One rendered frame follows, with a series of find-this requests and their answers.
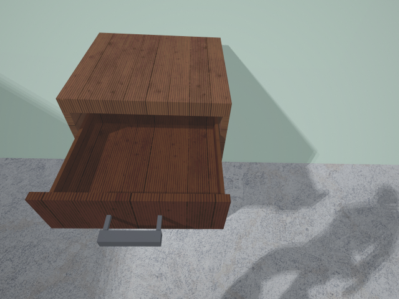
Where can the drawer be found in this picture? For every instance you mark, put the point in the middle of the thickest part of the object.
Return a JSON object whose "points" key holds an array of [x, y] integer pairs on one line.
{"points": [[136, 168]]}

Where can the handle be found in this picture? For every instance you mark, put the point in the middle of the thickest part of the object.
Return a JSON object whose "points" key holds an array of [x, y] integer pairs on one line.
{"points": [[129, 238]]}

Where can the cabinet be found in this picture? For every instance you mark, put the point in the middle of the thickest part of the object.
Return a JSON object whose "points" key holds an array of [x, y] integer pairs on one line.
{"points": [[143, 74]]}

